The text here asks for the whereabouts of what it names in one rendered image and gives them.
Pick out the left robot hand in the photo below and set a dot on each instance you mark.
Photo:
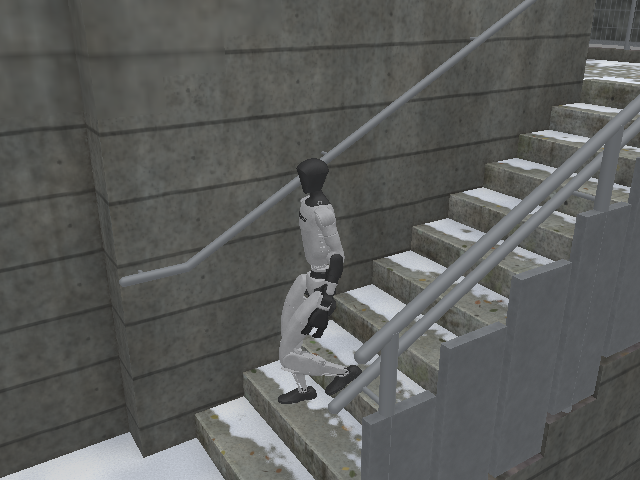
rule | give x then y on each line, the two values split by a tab
317	319

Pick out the right robot foot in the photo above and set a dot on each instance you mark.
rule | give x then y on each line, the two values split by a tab
294	396

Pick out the left robot forearm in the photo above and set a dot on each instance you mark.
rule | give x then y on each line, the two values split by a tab
331	281

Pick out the robot foot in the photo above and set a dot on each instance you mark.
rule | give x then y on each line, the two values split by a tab
340	382
294	396

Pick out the left robot foot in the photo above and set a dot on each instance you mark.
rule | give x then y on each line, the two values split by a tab
340	382

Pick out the left robot upper arm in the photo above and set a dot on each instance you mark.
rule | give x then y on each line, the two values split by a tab
326	221

